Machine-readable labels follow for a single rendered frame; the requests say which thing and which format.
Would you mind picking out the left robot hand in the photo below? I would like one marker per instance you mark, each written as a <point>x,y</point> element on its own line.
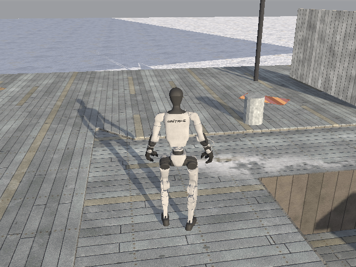
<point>154,153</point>

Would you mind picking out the humanoid robot torso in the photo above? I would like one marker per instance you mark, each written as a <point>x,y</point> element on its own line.
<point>177,135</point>

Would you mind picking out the right robot hand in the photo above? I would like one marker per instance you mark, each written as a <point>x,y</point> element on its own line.
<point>210,155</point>

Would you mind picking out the robot left upper arm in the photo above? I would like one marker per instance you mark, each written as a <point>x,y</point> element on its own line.
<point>156,126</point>

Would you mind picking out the right robot forearm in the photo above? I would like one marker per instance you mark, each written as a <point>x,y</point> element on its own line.
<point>206,145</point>

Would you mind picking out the left robot forearm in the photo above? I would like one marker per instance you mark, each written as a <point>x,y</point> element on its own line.
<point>150,146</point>

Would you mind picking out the robot right upper arm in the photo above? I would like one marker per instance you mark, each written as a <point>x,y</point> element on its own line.
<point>197,125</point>

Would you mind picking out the right robot foot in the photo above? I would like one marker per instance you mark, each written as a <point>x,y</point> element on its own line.
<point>189,225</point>

